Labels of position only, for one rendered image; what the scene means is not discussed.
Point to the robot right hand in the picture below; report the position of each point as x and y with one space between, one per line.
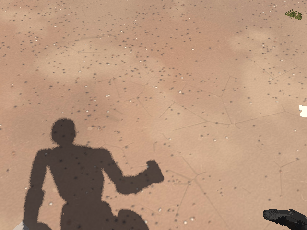
292 219

